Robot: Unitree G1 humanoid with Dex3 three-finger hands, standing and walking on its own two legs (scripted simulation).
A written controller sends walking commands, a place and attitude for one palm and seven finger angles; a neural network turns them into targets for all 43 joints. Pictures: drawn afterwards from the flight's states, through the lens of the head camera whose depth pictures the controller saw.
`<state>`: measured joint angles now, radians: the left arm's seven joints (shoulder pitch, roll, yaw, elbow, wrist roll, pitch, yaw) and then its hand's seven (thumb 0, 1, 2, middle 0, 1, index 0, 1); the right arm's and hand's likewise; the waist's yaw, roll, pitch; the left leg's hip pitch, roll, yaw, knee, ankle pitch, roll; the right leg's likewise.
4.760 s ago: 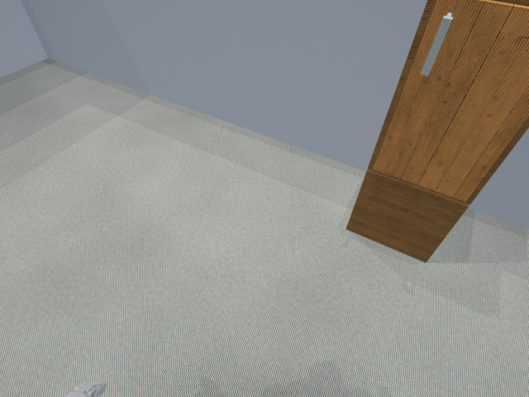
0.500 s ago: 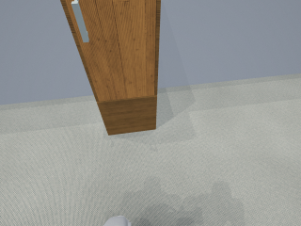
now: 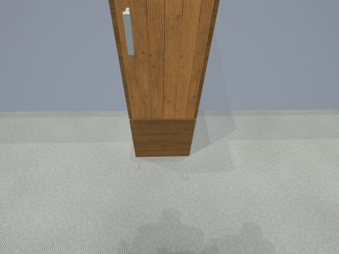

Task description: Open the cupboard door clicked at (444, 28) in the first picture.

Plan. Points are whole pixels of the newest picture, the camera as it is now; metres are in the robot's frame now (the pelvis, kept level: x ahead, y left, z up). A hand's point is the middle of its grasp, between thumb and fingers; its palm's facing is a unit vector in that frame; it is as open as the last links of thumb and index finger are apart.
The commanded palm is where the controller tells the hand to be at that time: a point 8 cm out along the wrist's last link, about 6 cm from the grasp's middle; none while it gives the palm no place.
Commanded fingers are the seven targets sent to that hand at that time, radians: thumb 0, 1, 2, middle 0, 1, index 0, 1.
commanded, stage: take the last steps up to it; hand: left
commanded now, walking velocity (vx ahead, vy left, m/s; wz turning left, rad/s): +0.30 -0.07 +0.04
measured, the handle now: (129, 31) +0.79 +0.18 +0.14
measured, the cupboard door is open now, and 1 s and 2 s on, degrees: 0 0 0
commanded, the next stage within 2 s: come to a stop and stand still in 0.60 s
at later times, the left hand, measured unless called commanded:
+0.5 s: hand out of the picture -0.01 +0.10 -0.17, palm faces +0.16 -0.98 -0.15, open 7.3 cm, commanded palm none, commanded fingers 0.00 0.90 0.90 -0.20 -0.30 -0.20 -0.30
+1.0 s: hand (114, 192) +0.33 +0.19 -0.18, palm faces +0.09 -0.97 -0.22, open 7.3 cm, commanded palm none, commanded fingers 0.00 0.90 0.90 -0.20 -0.30 -0.20 -0.30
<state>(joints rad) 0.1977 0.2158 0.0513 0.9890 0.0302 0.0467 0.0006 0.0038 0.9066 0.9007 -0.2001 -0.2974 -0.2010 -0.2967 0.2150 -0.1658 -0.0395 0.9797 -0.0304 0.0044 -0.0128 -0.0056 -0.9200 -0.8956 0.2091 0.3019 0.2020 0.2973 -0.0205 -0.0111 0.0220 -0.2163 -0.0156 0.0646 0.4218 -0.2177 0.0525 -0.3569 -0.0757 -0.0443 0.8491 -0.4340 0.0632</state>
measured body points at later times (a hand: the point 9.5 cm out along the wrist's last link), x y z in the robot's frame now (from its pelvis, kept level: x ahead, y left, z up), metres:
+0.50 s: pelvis +0.13 -0.03 -0.01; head +0.16 -0.03 +0.44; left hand -0.01 +0.15 -0.15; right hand +0.19 -0.25 -0.17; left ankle +0.22 +0.10 -0.70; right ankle -0.01 -0.12 -0.74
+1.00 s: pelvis +0.26 -0.01 +0.00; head +0.28 +0.01 +0.45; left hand +0.32 +0.24 -0.16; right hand +0.32 -0.24 -0.15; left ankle +0.25 +0.08 -0.74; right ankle +0.29 -0.15 -0.69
